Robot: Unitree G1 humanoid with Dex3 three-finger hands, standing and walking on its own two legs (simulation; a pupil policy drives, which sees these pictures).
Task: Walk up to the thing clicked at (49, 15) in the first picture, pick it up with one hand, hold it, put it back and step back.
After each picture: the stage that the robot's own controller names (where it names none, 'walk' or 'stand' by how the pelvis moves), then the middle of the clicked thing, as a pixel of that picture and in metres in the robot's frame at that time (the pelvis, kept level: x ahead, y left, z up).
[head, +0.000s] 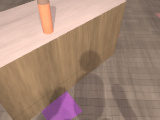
stand; (45, 14) +0.92 +0.23 +0.01
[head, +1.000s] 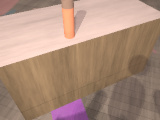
rise first; (68, 19) +0.87 +0.14 +0.02
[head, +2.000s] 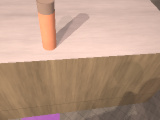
walk; (47, 26) +0.64 +0.20 +0.05
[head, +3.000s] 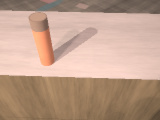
stand; (43, 41) +0.58 +0.19 +0.04
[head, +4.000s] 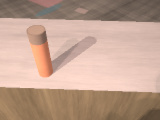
stand; (41, 53) +0.53 +0.19 +0.02
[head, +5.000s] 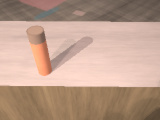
stand; (40, 53) +0.57 +0.21 +0.01
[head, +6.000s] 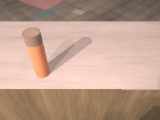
stand; (37, 55) +0.55 +0.21 +0.01
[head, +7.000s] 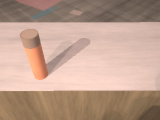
stand; (35, 56) +0.54 +0.22 +0.01
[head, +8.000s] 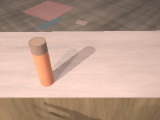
rise first; (42, 63) +0.53 +0.21 +0.01
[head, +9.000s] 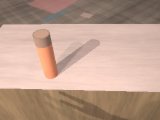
go down; (46, 56) +0.55 +0.20 +0.01
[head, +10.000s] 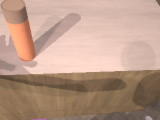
go down; (21, 34) +0.56 +0.18 +0.05
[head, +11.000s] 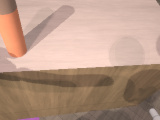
go down; (10, 27) +0.55 +0.19 +0.08
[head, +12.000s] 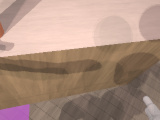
close in; out of the picture +0.56 +0.21 +0.12
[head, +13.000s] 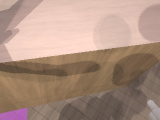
lift; out of the picture +0.54 +0.22 +0.12
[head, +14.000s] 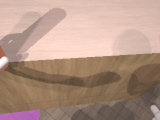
lift; out of the picture +0.46 +0.24 +0.11
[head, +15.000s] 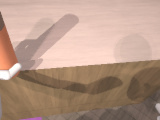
lift; out of the picture +0.45 +0.21 +0.11
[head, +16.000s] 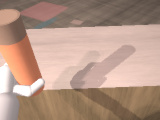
lift; (21, 59) +0.33 +0.17 +0.23
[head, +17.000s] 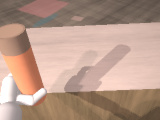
hold; (25, 70) +0.33 +0.17 +0.18
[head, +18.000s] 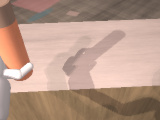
crouch; (10, 44) +0.39 +0.20 +0.22
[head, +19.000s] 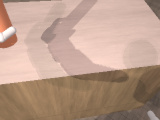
lower; out of the picture +0.52 +0.20 +0.22
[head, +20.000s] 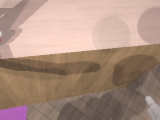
lower; out of the picture +0.54 +0.21 +0.12
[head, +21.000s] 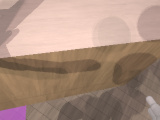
lower; out of the picture +0.54 +0.21 +0.12
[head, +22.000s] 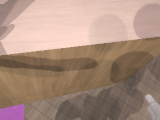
lower; out of the picture +0.55 +0.22 +0.12
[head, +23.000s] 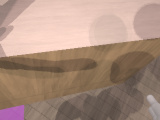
lower; out of the picture +0.55 +0.22 +0.12
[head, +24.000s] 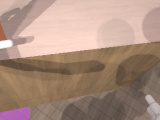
open; out of the picture +0.54 +0.19 +0.12
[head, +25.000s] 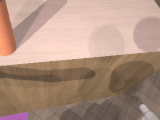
sink last; out of the picture +0.52 +0.19 +0.10
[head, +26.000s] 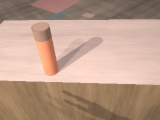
stand; (46, 51) +0.54 +0.19 +0.06
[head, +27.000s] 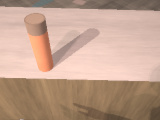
stand; (41, 46) +0.52 +0.18 +0.06
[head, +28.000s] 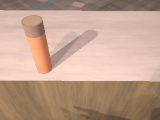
stand; (39, 47) +0.52 +0.19 +0.07
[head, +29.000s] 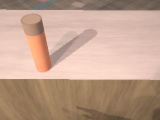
stand; (38, 46) +0.53 +0.19 +0.07
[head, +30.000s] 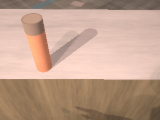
stand; (39, 46) +0.52 +0.18 +0.07
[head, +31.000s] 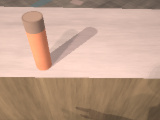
stand; (39, 44) +0.53 +0.18 +0.07
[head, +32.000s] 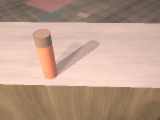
stand; (46, 56) +0.55 +0.18 +0.01
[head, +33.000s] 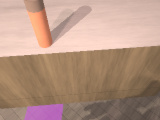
walk; (40, 23) +0.64 +0.18 +0.04
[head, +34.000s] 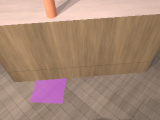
walk; out of the picture +0.95 +0.21 +0.03
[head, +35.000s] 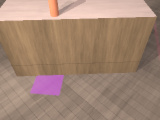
stand; out of the picture +1.16 +0.22 +0.02
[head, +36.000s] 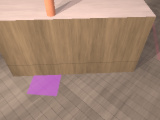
stand; out of the picture +1.12 +0.23 +0.01
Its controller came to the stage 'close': yes
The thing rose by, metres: 0.22
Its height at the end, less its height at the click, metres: +0.00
